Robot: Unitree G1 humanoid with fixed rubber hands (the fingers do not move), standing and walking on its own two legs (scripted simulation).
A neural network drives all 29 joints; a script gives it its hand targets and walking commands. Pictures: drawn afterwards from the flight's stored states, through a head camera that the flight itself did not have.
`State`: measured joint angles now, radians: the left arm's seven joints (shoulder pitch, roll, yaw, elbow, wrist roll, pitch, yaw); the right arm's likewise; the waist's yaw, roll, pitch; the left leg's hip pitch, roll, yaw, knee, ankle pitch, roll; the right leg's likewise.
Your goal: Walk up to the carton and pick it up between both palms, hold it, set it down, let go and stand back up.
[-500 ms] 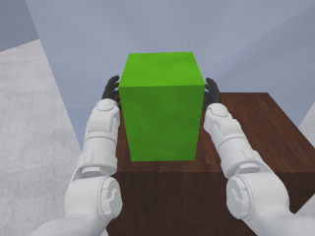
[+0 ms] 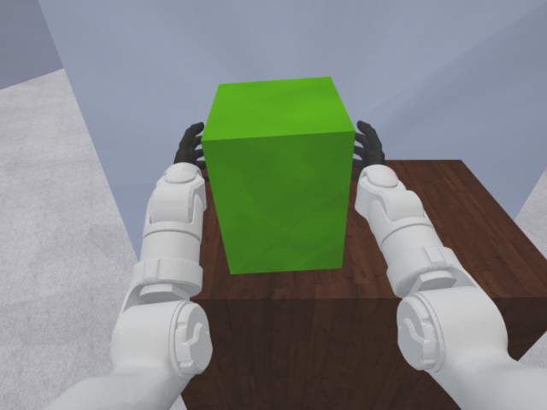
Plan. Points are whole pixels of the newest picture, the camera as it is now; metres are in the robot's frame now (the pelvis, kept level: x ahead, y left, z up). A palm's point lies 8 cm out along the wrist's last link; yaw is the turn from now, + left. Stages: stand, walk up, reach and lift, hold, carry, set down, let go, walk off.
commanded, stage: reach and lift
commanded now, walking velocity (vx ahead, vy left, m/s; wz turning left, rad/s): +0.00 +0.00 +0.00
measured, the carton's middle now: (280, 175) +0.42 +0.01 +0.18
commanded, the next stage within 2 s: hold in 0.32 s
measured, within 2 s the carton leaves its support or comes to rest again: neither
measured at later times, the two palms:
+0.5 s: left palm (185, 164) +0.38 +0.15 +0.23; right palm (373, 164) +0.39 -0.12 +0.22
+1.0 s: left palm (185, 157) +0.38 +0.14 +0.24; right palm (379, 156) +0.38 -0.13 +0.24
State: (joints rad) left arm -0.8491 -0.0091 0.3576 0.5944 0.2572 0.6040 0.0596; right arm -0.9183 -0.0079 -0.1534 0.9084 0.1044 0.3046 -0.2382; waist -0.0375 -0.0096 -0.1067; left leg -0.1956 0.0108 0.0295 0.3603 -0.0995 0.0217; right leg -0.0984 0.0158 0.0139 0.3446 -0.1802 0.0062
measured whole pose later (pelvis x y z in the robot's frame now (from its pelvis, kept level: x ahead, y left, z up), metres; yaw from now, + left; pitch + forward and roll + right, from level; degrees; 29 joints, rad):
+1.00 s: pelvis +0.00 +0.00 +0.00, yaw +0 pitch -4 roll -1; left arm -0.85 -0.01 0.36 0.41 0.26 0.80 0.04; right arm -0.93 -0.04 -0.07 0.73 0.24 0.50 -0.30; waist -0.07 -0.01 -0.13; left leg -0.20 0.01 0.03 0.36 -0.10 0.02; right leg -0.10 0.02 0.01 0.34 -0.18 0.01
